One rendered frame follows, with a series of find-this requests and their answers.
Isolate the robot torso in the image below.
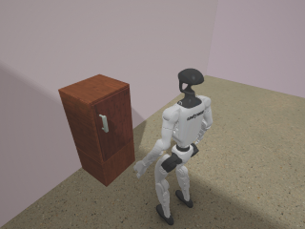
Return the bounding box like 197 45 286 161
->
172 95 205 164

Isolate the robot left forearm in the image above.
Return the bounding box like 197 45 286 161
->
141 139 164 168

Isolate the robot right upper arm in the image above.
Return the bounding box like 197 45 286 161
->
197 95 213 128

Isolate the robot right forearm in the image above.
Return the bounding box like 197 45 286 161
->
198 125 212 136

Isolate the handle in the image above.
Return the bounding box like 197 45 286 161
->
99 114 109 133

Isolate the right robot hand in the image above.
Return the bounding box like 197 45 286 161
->
195 135 204 145

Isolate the robot left upper arm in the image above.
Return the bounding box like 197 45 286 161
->
158 106 180 151

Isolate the cupboard door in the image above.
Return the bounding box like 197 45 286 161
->
91 87 133 162

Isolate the humanoid robot head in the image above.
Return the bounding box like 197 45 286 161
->
177 68 204 109

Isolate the left robot hand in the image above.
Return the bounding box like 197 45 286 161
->
133 160 149 178

